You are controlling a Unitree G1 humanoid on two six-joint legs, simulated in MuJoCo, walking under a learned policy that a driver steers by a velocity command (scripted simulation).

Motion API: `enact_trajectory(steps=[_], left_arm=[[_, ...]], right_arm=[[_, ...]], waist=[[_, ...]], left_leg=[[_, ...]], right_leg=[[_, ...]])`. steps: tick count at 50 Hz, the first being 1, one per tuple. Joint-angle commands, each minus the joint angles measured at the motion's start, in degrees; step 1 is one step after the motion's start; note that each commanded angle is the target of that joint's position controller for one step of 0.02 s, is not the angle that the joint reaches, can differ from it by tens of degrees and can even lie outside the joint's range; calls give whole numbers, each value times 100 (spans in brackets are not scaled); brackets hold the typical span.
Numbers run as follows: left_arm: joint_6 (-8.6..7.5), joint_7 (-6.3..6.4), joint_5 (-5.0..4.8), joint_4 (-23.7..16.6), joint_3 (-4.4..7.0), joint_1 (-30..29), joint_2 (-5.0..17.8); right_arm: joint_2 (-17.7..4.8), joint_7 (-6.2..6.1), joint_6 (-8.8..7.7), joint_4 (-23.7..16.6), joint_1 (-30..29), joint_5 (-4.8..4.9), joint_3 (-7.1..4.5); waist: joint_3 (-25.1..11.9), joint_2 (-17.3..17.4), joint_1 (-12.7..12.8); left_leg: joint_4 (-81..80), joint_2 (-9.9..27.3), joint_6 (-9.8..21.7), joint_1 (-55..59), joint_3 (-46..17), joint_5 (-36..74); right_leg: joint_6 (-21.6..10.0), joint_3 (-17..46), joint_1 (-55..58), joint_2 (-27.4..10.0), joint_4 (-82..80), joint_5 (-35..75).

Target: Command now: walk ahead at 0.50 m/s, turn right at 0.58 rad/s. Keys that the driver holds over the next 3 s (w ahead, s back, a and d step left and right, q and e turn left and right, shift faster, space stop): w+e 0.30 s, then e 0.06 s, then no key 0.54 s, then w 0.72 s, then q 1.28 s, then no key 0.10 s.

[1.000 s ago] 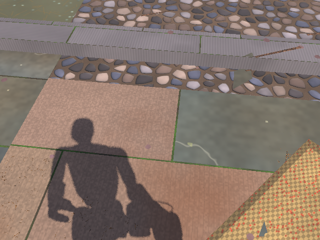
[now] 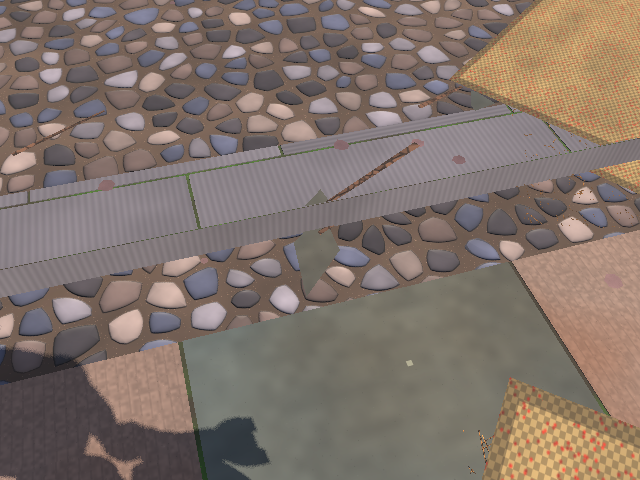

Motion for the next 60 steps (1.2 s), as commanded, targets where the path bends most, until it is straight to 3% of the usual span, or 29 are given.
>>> enact_trajectory(steps=[1,8,13,15,17,18,19,20,21,22,23,25,28,32,36,39,40,41,42,43,45,48,50,53,55,56,58,59,60], left_arm=[[15,-14,4,-499,83,55,206],[-62,-184,25,-900,16,-944,91],[-56,-370,0,-1338,-27,-1731,58],[-38,-409,10,-1431,32,-1653,184],[-17,-397,79,-1269,220,-750,523],[-19,-322,103,-1026,398,187,840],[21,-174,138,-941,494,621,1338],[-28,-173,217,-1271,465,247,1690],[-27,-216,232,-1293,326,333,1128],[-51,-233,195,-1210,229,76,873],[-71,-240,108,-1157,182,-218,708],[-82,-220,159,-1185,127,-662,617],[-171,-194,230,-1028,132,-806,674],[-97,-81,216,-804,74,-843,558],[-24,-66,269,-556,28,-763,529],[5,-88,210,-382,-40,-811,416],[8,-84,163,-327,-81,-792,328],[-23,-73,223,-285,-132,-556,187],[-60,-79,337,-180,-117,-1,194],[-44,-43,325,-101,-147,152,51],[96,17,286,-140,-118,-404,244],[245,23,218,-122,-64,-420,314],[133,-3,150,-141,-69,-399,199],[-133,-59,114,-109,-53,-293,80],[-232,-94,105,43,-13,21,113],[-259,-99,96,162,26,247,209],[-253,-100,31,337,211,794,793],[-263,-114,64,355,205,1075,741],[-281,-110,130,413,156,1285,626]], right_arm=[[-664,13,-121,-188,-25,11,-174],[-967,-46,-17,22,273,35,-238],[-1200,-73,162,186,676,139,-284],[-1330,-97,238,181,626,179,-320],[-1475,-176,336,107,474,200,-364],[-1380,-210,343,46,412,223,-323],[-826,-171,272,-123,691,-42,-137],[-560,-50,101,-332,1187,-50,37],[-1178,11,20,-247,622,124,-123],[-1111,8,32,-390,245,252,-101],[-963,-58,86,-326,201,173,-72],[-991,-132,286,-237,372,106,-119],[-781,-215,443,-136,646,36,-104],[-587,-230,478,-242,185,9,-42],[-616,-176,505,-316,-220,42,-40],[-629,-135,473,-326,-196,6,-67],[-611,-120,439,-296,-93,-41,-63],[-814,-134,407,-309,-74,-107,-92],[-1155,-170,419,-373,-170,-120,-157],[-895,-172,460,-325,-318,-88,-104],[-490,-104,485,-356,-544,-25,-15],[-759,-84,457,-221,-195,48,-97],[-748,-112,414,-199,-33,83,-98],[-823,-133,308,-219,76,124,-123],[-766,-110,274,-374,-263,169,-109],[-653,-85,250,-492,-525,191,-82],[-487,-43,83,-741,-924,152,-35],[-538,-24,20,-831,-1179,133,-33],[-563,18,-6,-904,-1286,194,-52]], waist=[[-48,775,31],[119,575,-277],[401,581,-509],[277,725,-327],[-252,890,243],[-741,687,741],[-1339,-508,626],[-2498,-1403,155],[-2698,-201,643],[-1893,-82,504],[-1229,357,259],[-841,100,-96],[-842,-47,-296],[-839,-215,-170],[-719,-316,34],[-613,-341,-52],[-602,-237,-161],[-694,55,-50],[-798,689,346],[-844,1252,441],[-519,1037,197],[-250,896,48],[92,976,2],[63,1189,55],[-76,941,242],[-108,563,334],[42,-767,456],[184,-992,671],[303,-701,675]], left_leg=[[-1363,1622,920,615,-1228,701],[-1349,1516,757,1106,2,1616],[-1099,1812,638,1850,308,1868],[-620,1851,524,2034,526,3191],[903,1686,348,1938,741,5259],[2237,1406,99,1290,867,4891],[4155,968,-198,-589,772,792],[6059,-23,-445,-2382,-126,-3002],[6178,357,-378,-2494,-937,-2553],[5837,586,-314,-2639,-784,-2140],[5321,787,-355,-2544,-693,-1825],[4846,930,-414,-1773,-677,-1460],[4270,776,-575,-1378,-570,-922],[2974,774,-633,-1313,-609,-175],[1907,673,-593,-887,-609,115],[1037,520,-398,-432,-526,32],[345,487,-280,-3,-496,724],[175,833,-161,501,-877,2058],[428,1297,109,955,-1223,2894],[384,1413,444,753,-1357,2230],[240,1042,270,169,-1178,827],[178,796,269,-1,-1056,-1626],[-56,1030,486,-116,-1486,-2615],[-260,1543,838,74,-2278,-2328],[70,1368,741,-70,-1950,-1397],[572,997,540,-337,-1368,-728],[2266,91,13,-2026,-27,-95],[2934,115,-19,-3038,-180,-1726],[3677,304,31,-3912,-395,-2523]], right_leg=[[48,239,-945,-529,-36,536],[64,-89,-1072,-454,-1975,2192],[-110,-524,-1135,-313,-2823,1762],[-304,-789,-691,-68,-3002,1175],[-555,-1109,584,460,-3295,931],[-769,-1000,2029,624,-3871,1797],[-1179,678,3994,-646,-3584,3818],[-2508,3683,5476,-2218,-4026,4605],[-2211,3033,5109,-2017,-4195,4868],[-1922,2050,4404,-1761,-4156,5077],[-1617,1483,3484,-1406,-4292,4846],[-1433,974,2188,-1094,-4675,4666],[-1471,479,1625,-922,-4894,5136],[-1263,155,1760,-743,-4890,4624],[-1206,311,1797,-823,-4883,3648],[-1069,519,1817,-842,-4521,3069],[-846,496,1736,-672,-4336,2602],[-530,434,1608,-374,-4118,1942],[-272,170,1271,91,-3859,813],[-74,-83,1292,289,-3862,111],[12,-105,1536,224,-3987,399],[-197,-204,1171,354,-3830,-822],[-336,-236,803,329,-3632,-1129],[-439,-359,729,265,-3315,-635],[-563,-221,1219,158,-3698,-408],[-661,117,1623,1,-4129,-338],[-1102,1785,3097,-964,-4833,834],[-1457,2502,3696,-1556,-5013,1851],[-1644,2725,4220,-1877,-4917,2485]])
Next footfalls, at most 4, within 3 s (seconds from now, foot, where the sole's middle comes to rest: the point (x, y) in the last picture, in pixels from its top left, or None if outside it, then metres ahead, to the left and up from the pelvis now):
0.36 right None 0.33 -0.18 -0.78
0.82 left None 0.47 0.02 -0.78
1.48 left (343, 373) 0.73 -0.04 -0.78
1.96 right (431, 349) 0.79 -0.25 -0.78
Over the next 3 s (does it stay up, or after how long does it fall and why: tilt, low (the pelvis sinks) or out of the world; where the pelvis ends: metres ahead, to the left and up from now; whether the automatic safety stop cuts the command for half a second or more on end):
stays up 0.74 -0.09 0.00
